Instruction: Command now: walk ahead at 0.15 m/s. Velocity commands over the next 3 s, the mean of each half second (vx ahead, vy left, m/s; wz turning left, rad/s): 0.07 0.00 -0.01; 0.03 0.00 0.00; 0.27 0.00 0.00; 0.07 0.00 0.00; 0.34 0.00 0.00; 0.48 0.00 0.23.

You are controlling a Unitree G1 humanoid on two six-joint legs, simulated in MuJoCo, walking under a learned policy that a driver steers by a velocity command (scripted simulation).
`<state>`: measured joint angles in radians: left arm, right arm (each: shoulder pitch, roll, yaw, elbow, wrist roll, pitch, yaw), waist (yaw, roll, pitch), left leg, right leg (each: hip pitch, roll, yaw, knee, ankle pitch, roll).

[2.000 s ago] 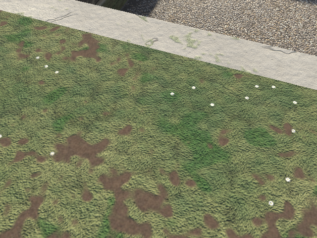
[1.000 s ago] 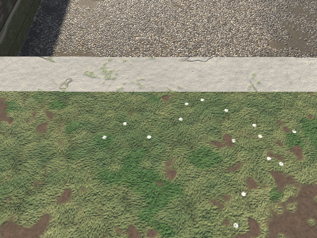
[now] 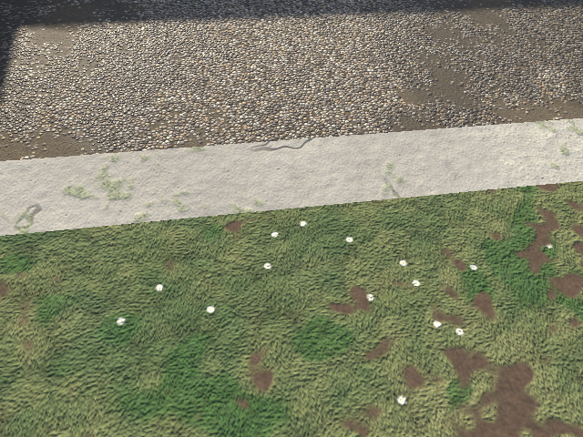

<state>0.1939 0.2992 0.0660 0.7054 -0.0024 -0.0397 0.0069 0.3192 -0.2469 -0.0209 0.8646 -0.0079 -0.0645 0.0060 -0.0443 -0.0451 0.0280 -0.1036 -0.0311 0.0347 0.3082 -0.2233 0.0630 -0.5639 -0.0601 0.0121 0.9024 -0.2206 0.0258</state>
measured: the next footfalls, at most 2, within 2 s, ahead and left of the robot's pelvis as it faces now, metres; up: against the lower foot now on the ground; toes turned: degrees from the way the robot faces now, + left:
right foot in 0.18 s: +0.19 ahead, -0.13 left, +0.00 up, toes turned +0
left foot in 0.42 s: +0.12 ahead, +0.12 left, +0.00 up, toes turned +1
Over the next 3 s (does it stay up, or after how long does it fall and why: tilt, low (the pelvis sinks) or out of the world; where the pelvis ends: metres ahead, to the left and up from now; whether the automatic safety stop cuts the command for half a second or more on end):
stays up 0.83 -0.07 -0.01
